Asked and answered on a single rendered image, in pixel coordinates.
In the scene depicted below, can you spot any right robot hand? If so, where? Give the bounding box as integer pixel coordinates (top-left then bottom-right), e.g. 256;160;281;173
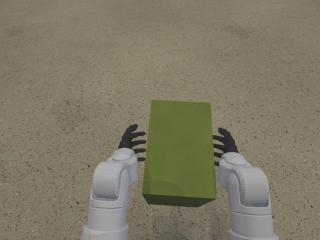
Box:
212;127;239;167

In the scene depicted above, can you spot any right robot forearm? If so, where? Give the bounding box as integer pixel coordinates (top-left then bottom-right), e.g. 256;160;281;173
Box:
218;152;279;240

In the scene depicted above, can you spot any left robot forearm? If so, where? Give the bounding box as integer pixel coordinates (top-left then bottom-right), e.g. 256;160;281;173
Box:
81;148;139;240

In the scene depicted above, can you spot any left robot hand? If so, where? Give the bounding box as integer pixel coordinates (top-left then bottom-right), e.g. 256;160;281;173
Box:
118;124;147;162

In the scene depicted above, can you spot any carton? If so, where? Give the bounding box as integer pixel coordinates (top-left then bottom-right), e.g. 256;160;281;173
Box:
142;99;217;208

